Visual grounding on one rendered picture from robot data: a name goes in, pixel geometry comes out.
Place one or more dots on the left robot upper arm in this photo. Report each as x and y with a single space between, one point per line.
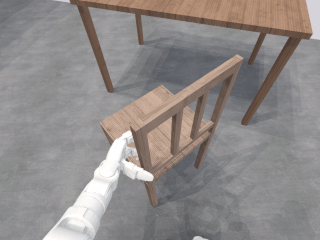
60 233

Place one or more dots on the robot left hand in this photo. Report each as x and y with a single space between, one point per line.
119 151

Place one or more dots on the table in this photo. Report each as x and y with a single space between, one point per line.
289 18

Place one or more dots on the chair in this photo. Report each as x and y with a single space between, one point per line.
165 130

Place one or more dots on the robot left forearm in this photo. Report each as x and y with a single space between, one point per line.
85 215

